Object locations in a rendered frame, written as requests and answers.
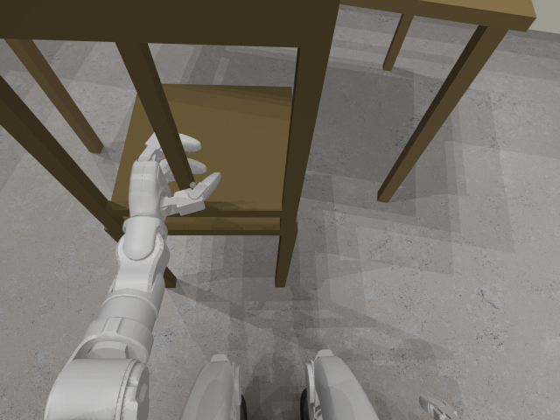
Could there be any robot left thigh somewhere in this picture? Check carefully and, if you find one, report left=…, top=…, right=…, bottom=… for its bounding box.
left=179, top=360, right=242, bottom=420

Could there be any table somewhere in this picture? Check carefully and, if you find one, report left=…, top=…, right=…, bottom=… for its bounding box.
left=4, top=0, right=536, bottom=203

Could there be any robot right hand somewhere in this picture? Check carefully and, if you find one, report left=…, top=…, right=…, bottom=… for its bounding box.
left=419, top=395, right=465, bottom=420

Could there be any robot thigh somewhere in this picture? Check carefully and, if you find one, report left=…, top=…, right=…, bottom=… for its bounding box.
left=179, top=360, right=242, bottom=420
left=304, top=356, right=380, bottom=420

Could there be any chair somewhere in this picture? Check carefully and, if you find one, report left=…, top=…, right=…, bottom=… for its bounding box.
left=0, top=0, right=340, bottom=288

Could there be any robot left forearm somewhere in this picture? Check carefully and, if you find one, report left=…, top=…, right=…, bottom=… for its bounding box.
left=44, top=215, right=170, bottom=420

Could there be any robot right thigh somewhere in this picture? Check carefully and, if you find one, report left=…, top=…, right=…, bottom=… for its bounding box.
left=304, top=356, right=380, bottom=420

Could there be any robot left hand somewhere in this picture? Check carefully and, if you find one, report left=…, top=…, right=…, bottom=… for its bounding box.
left=129, top=132, right=221, bottom=223

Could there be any left robot upper arm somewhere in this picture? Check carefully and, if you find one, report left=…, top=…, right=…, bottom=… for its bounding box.
left=46, top=359, right=150, bottom=420

